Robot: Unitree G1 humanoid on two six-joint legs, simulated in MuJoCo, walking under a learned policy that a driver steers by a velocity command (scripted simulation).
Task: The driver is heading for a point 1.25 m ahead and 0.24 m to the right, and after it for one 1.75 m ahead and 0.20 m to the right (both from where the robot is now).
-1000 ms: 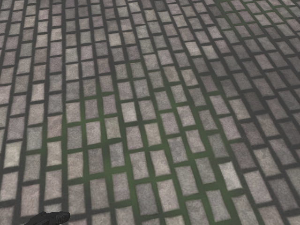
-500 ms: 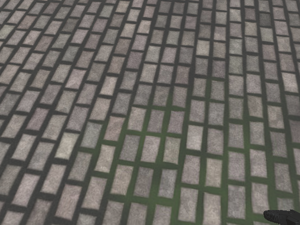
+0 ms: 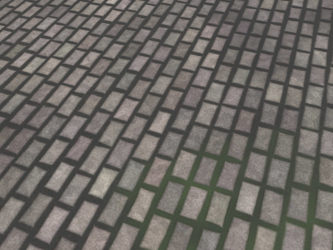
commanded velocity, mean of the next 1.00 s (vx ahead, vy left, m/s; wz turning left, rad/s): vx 0.26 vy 0.00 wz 0.00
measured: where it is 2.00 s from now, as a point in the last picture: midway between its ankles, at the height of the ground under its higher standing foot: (199, 185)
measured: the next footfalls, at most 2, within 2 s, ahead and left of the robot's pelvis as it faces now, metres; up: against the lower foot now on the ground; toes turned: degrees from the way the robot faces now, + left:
left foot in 0.22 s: +0.03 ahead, +0.14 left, +0.00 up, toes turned -3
left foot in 0.92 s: +0.36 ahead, +0.16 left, +0.00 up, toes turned -1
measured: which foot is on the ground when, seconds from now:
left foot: up 0.00-0.20, down 0.22-0.48, up 0.50-0.90, down 0.92-1.00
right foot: down 0.00-0.92, up 0.94-1.00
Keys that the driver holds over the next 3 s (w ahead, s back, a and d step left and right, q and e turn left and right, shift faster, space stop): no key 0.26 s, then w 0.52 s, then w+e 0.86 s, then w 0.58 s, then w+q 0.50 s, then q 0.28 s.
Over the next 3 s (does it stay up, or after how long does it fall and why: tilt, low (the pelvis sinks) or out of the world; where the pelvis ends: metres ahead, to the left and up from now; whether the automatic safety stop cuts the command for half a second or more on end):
stays up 1.24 -0.29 -0.01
